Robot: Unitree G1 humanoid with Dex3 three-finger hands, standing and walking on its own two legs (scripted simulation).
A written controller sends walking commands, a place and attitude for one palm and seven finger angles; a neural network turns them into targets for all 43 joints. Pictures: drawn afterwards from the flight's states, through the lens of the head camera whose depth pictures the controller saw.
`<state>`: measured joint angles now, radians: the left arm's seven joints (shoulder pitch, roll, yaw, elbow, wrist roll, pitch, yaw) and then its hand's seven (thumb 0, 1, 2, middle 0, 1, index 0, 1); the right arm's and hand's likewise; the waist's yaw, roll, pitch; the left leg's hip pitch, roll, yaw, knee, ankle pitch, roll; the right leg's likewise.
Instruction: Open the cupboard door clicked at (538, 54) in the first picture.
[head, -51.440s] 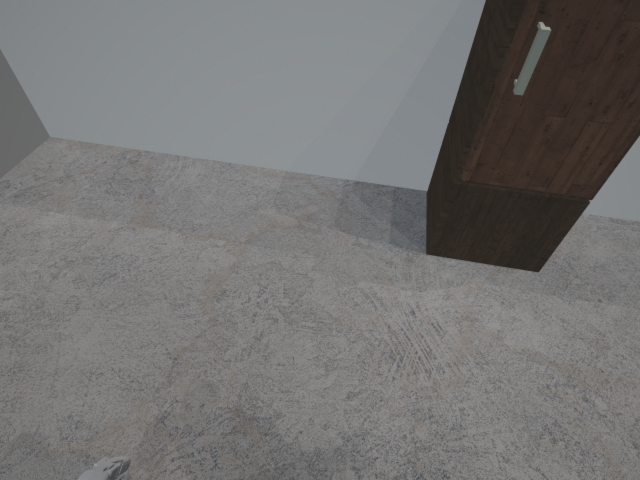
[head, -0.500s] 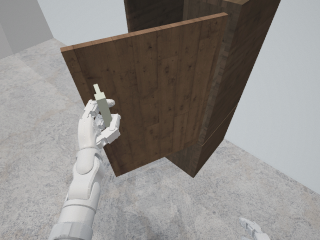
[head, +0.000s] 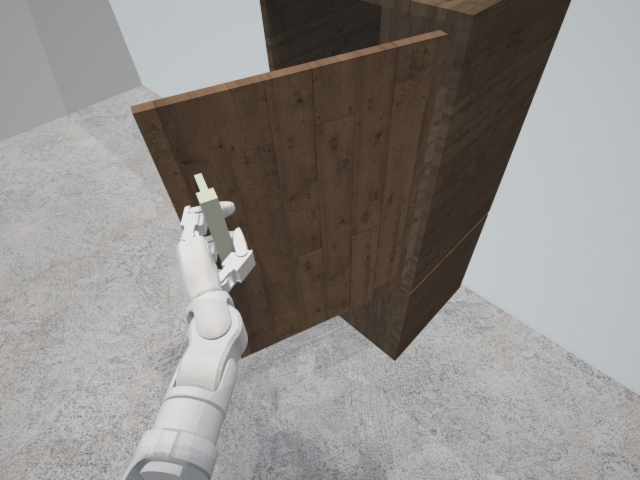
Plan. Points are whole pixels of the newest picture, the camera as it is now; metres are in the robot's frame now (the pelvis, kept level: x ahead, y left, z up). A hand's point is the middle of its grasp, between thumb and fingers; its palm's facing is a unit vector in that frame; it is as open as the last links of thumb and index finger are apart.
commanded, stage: pull the door open along its arc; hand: left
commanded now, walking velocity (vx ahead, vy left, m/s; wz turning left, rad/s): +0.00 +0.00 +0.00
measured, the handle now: (218, 229) +0.42 +0.15 +0.10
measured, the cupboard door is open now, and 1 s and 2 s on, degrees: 70 82 84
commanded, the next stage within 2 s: open thumb and fingers to let go in 0.28 s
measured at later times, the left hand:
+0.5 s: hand (274, 290) +0.32 +0.06 +0.10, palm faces +0.30 -0.95 -0.02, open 6.2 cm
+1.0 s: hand (275, 290) +0.32 +0.06 +0.09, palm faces +0.32 -0.95 -0.03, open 13.8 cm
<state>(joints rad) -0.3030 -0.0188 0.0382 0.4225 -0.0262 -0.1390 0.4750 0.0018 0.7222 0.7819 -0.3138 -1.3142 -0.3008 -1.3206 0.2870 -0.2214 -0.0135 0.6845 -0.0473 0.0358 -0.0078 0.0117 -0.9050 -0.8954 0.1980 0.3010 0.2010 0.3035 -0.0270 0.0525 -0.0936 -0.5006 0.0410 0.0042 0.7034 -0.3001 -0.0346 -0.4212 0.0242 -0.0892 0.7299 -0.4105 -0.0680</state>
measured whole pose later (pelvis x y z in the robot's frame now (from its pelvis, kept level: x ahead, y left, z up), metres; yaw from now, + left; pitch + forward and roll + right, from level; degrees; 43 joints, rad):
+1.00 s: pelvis +0.00 +0.01 +0.00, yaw +0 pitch +3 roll +0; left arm -0.05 -0.11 -0.26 0.09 0.06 0.01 0.60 0.00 -0.41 0.33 -0.29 -1.09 -0.28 -1.08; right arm 0.20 -0.18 0.00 0.63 -0.05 0.06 0.02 0.01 -0.91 -0.90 0.20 0.30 0.20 0.30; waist 0.00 0.05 -0.05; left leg -0.44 0.03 0.00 0.73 -0.33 -0.02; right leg -0.35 0.01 -0.09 0.73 -0.43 -0.05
